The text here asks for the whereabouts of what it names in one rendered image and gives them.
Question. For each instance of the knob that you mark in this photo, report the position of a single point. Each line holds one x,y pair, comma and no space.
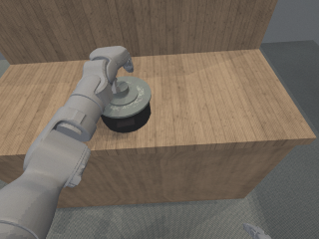
124,87

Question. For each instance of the robot left forearm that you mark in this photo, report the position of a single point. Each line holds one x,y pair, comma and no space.
79,116

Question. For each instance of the robot right hand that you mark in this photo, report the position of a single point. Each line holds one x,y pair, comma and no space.
254,231

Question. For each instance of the robot left hand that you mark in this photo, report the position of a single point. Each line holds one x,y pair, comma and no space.
122,58

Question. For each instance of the lid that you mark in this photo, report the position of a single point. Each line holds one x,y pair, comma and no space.
133,102

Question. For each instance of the table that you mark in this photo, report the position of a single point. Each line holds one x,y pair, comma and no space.
220,118

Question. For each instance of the left robot upper arm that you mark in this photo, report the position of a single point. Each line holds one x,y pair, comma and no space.
28,204

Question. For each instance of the pot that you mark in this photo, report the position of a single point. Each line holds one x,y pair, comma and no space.
128,124

